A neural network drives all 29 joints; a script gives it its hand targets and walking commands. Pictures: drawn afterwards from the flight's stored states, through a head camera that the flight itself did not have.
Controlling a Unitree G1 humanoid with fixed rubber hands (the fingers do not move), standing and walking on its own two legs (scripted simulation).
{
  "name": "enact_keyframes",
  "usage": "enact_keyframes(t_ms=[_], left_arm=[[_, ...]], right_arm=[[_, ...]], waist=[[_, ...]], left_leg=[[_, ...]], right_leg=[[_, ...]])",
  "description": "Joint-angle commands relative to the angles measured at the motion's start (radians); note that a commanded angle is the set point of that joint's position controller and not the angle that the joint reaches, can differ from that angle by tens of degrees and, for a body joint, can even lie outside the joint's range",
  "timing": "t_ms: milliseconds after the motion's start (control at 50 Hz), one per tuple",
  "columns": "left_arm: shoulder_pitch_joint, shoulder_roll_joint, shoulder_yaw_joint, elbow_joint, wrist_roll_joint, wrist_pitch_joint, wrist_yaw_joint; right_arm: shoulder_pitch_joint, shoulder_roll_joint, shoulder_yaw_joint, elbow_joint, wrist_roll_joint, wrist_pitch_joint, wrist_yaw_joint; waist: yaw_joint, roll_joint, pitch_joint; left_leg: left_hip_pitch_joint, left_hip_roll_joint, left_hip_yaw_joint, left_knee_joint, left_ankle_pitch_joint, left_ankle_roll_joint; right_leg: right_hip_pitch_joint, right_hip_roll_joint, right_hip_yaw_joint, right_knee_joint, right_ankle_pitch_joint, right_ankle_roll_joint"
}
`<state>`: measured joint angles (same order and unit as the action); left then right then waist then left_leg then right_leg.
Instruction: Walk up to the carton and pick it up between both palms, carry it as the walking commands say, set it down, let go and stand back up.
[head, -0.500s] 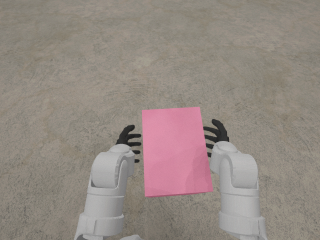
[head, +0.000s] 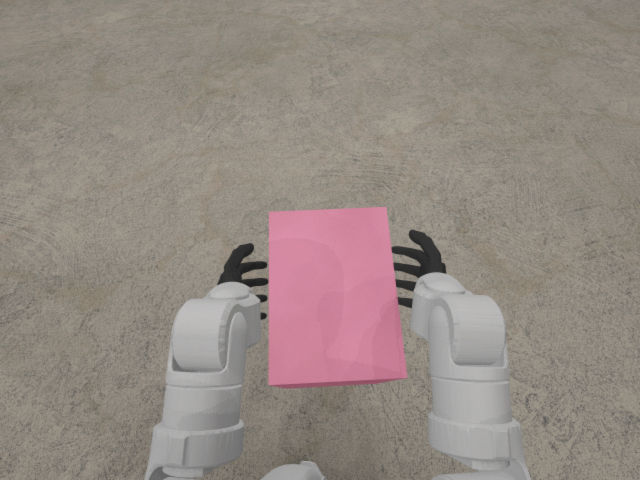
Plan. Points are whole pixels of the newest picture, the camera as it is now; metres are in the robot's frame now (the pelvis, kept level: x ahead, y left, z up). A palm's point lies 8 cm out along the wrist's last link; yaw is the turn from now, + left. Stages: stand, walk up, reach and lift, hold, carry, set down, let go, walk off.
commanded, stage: carry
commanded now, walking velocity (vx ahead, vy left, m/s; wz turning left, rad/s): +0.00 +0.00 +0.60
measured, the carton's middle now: (329, 309) +0.34 +0.02 -0.01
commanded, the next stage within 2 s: none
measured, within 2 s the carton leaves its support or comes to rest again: neither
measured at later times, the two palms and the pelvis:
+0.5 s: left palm (176, 378) +0.21 +0.18 +0.05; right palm (369, 314) +0.28 -0.03 +0.09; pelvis -0.06 +0.00 -0.02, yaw +14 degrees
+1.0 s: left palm out of the picture +0.06 +0.26 +0.06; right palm (260, 390) +0.20 +0.08 +0.07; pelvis -0.13 -0.01 -0.01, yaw +34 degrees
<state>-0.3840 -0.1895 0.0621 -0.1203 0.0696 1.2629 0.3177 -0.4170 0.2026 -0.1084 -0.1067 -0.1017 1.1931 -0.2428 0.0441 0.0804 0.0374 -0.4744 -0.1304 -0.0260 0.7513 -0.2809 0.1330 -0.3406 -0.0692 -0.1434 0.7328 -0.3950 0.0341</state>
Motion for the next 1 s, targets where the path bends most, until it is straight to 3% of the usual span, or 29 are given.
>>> enact_keyframes(t_ms=[0,20,60,120,180,200,240,260,280,320,340,360,400,420,440,500,580,620,640,660,680,720,800,820,840,860,880,940,980], left_arm=[[-0.778,-1.061,-0.617,-0.311,-0.466,-0.109,-0.382],[-0.807,-1.045,-0.604,-0.274,-0.464,-0.103,-0.37],[-0.744,-1.068,-0.578,-0.236,-0.434,-0.103,-0.354],[-0.742,-1.034,-0.576,-0.229,-0.414,-0.109,-0.346],[-0.903,-1.074,-0.599,-0.317,-0.459,-0.138,-0.354],[-0.935,-1.084,-0.6,-0.312,-0.453,-0.146,-0.349],[-0.847,-1.072,-0.599,-0.333,-0.432,-0.161,-0.338],[-0.894,-1.088,-0.586,-0.333,-0.45,-0.141,-0.341],[-0.907,-1.101,-0.583,-0.344,-0.441,-0.148,-0.335],[-0.862,-1.071,-0.562,-0.316,-0.423,-0.122,-0.322],[-0.83,-1.05,-0.544,-0.261,-0.397,-0.101,-0.311],[-0.868,-1.039,-0.531,-0.282,-0.382,-0.094,-0.306],[-0.827,-1.0,-0.491,-0.209,-0.348,-0.086,-0.312],[-0.869,-0.994,-0.481,-0.236,-0.342,-0.091,-0.307],[-0.887,-0.955,-0.47,-0.212,-0.354,-0.097,-0.318],[-0.947,-1.022,-0.514,-0.225,-0.423,-0.103,-0.331],[-1.09,-1.06,-0.594,-0.355,-0.521,-0.125,-0.344],[-0.909,-1.026,-0.568,-0.296,-0.499,-0.127,-0.353],[-0.84,-1.051,-0.568,-0.226,-0.482,-0.115,-0.36],[-0.804,-1.044,-0.527,-0.195,-0.463,-0.126,-0.376],[-0.787,-1.024,-0.546,-0.26,-0.461,-0.139,-0.379],[-0.869,-1.059,-0.612,-0.372,-0.505,-0.152,-0.371],[-0.727,-1.007,-0.56,-0.288,-0.418,-0.127,-0.351],[-0.679,-0.999,-0.507,-0.239,-0.379,-0.123,-0.344],[-0.647,-0.978,-0.508,-0.186,-0.369,-0.121,-0.346],[-0.7,-0.945,-0.521,-0.227,-0.373,-0.126,-0.342],[-0.783,-0.977,-0.561,-0.289,-0.419,-0.13,-0.342],[-0.835,-1.011,-0.572,-0.278,-0.442,-0.129,-0.353],[-0.97,-1.034,-0.604,-0.311,-0.456,-0.121,-0.353]], right_arm=[[-0.527,1.08,0.633,-0.103,0.414,-0.004,0.312],[-0.517,1.057,0.6,-0.073,0.412,0.004,0.319],[-0.474,1.077,0.602,-0.048,0.426,0.009,0.328],[-0.459,1.089,0.577,0.072,0.424,0.022,0.331],[-0.584,1.087,0.591,-0.038,0.436,-0.006,0.331],[-0.598,1.114,0.589,-0.006,0.441,-0.002,0.338],[-0.598,1.1,0.622,-0.023,0.46,0.007,0.333],[-0.526,1.115,0.6,0.026,0.443,0.021,0.331],[-0.676,1.12,0.64,-0.085,0.467,0.004,0.331],[-0.636,1.138,0.624,-0.016,0.468,0.026,0.338],[-0.575,1.152,0.558,0.091,0.466,0.04,0.348],[-0.584,1.164,0.559,0.118,0.466,0.057,0.342],[-0.493,1.153,0.526,0.225,0.448,0.061,0.353],[-0.49,1.191,0.527,0.262,0.47,0.055,0.364],[-0.418,1.169,0.471,0.339,0.457,0.033,0.373],[-0.499,1.122,0.451,0.206,0.398,0.009,0.336],[-0.548,1.072,0.481,0.028,0.374,-0.035,0.302],[-0.599,1.015,0.523,-0.104,0.384,-0.044,0.289],[-0.57,0.995,0.542,-0.08,0.368,-0.027,0.284],[-0.635,1.007,0.577,-0.139,0.391,-0.027,0.287],[-0.603,1.033,0.62,-0.165,0.389,-0.038,0.278],[-0.635,1.045,0.652,-0.217,0.422,-0.058,0.276],[-0.539,1.001,0.65,-0.133,0.449,-0.012,0.304],[-0.539,0.982,0.643,-0.12,0.461,-0.004,0.319],[-0.446,0.98,0.607,-0.032,0.442,-0.011,0.324],[-0.47,0.964,0.58,-0.011,0.437,-0.027,0.329],[-0.493,0.957,0.579,-0.069,0.446,-0.02,0.33],[-0.535,1.005,0.569,-0.036,0.437,-0.021,0.321],[-0.5,0.984,0.514,0.011,0.39,-0.009,0.324]], waist=[[-0.064,-0.045,-0.605],[-0.063,0.046,-0.602],[-0.061,0.063,-0.565],[-0.059,-0.019,-0.621],[-0.048,0.073,-0.596],[-0.043,-0.01,-0.559],[-0.046,-0.376,-0.614],[-0.041,-0.308,-0.592],[-0.035,-0.219,-0.62],[-0.038,-0.265,-0.557],[-0.042,-0.206,-0.528],[-0.042,-0.259,-0.52],[-0.063,-0.069,-0.479],[-0.05,0.166,-0.482],[-0.052,0.444,-0.527],[-0.056,0.125,-0.639],[-0.063,0.211,-0.691],[-0.047,0.061,-0.737],[-0.049,-0.07,-0.698],[-0.048,-0.359,-0.649],[-0.05,-0.41,-0.664],[-0.048,-0.246,-0.643],[-0.046,-0.315,-0.66],[-0.053,-0.237,-0.657],[-0.062,-0.141,-0.627],[-0.046,0.15,-0.682],[-0.044,0.16,-0.703],[-0.048,-0.001,-0.713],[-0.05,0.178,-0.683]], left_leg=[[0.215,0.289,-0.342,-0.227,0.413,-0.003],[0.26,0.33,-0.442,-0.283,0.46,-0.004],[0.298,0.336,-0.514,-0.346,0.386,-0.002],[0.304,0.314,-0.434,-0.309,0.416,-0.048],[0.099,0.219,-0.362,-0.444,-0.085,-0.144],[-0.044,0.154,-0.292,-0.423,-0.235,-0.209],[-0.074,0.071,-0.049,0.156,-0.192,-0.194],[-0.12,0.1,-0.009,0.361,-0.221,-0.168],[-0.15,0.151,0.021,0.474,-0.231,-0.159],[-0.195,0.212,0.032,0.33,-0.245,-0.159],[-0.091,0.222,0.034,0.187,-0.195,-0.133],[-0.033,0.151,0.117,0.084,-0.199,-0.135],[0.149,0.155,0.051,-0.241,0.028,-0.098],[0.347,0.332,-0.128,-0.231,0.505,-0.075],[0.416,0.489,-0.478,-0.266,0.911,0.022],[0.398,0.421,-0.388,-0.211,0.685,0.024],[0.348,0.372,-0.357,-0.216,0.45,-0.02],[0.259,0.319,-0.305,-0.175,0.342,-0.056],[0.133,0.233,-0.191,-0.068,0.252,-0.098],[-0.016,0.112,-0.044,0.117,-0.061,-0.163],[-0.117,0.113,0.05,0.285,-0.206,-0.17],[-0.17,0.154,0.052,0.365,-0.235,-0.169],[0.088,0.112,0.128,-0.048,-0.102,-0.166],[0.249,0.142,0.082,-0.198,-0.044,-0.149],[0.401,0.255,-0.141,-0.236,0.214,-0.048],[0.493,0.484,-0.4,-0.203,0.901,0.037],[0.609,0.476,-0.429,-0.139,1.17,0.066],[0.543,0.419,-0.34,-0.153,0.836,0.021],[0.504,0.412,-0.371,-0.199,0.711,0.0]], right_leg=[[0.153,-0.029,0.019,-0.009,-0.016,-0.019],[0.099,0.011,0.038,0.051,-0.056,-0.02],[0.026,0.062,0.027,0.061,-0.142,-0.022],[0.119,0.054,0.048,0.01,-0.079,-0.042],[0.256,0.059,0.116,-0.154,-0.227,-0.098],[0.397,0.004,0.172,-0.271,-0.267,-0.141],[0.35,-0.315,0.398,-0.34,-0.065,-0.243],[0.289,-0.408,0.406,-0.331,0.106,-0.284],[0.287,-0.428,0.34,-0.301,0.306,-0.276],[0.332,-0.364,0.189,-0.186,0.665,-0.194],[0.242,-0.341,0.128,-0.12,0.654,-0.146],[0.227,-0.296,0.065,-0.098,0.677,-0.125],[0.055,-0.218,-0.039,0.134,0.38,-0.04],[-0.149,-0.146,-0.089,0.278,0.025,0.01],[-0.313,0.019,-0.047,0.428,-0.336,0.055],[-0.246,0.0,0.085,0.415,-0.135,0.061],[-0.061,0.026,0.106,0.138,-0.11,0.029],[0.14,0.062,0.095,-0.161,-0.085,0.002],[0.275,-0.05,0.224,-0.299,-0.051,-0.05],[0.304,-0.267,0.429,-0.257,0.25,-0.173],[0.347,-0.367,0.445,-0.232,0.594,-0.238],[0.37,-0.389,0.351,-0.194,0.849,-0.225],[0.318,-0.282,0.078,-0.005,0.967,-0.122],[0.213,-0.244,0.035,0.083,0.806,-0.08],[-0.036,-0.198,0.004,0.171,0.445,-0.014],[-0.126,-0.062,-0.077,0.323,-0.037,0.055],[-0.17,-0.03,0.044,0.345,-0.194,0.04],[-0.207,-0.034,0.117,0.416,-0.116,0.022],[-0.193,-0.014,0.127,0.366,-0.102,0.022]])
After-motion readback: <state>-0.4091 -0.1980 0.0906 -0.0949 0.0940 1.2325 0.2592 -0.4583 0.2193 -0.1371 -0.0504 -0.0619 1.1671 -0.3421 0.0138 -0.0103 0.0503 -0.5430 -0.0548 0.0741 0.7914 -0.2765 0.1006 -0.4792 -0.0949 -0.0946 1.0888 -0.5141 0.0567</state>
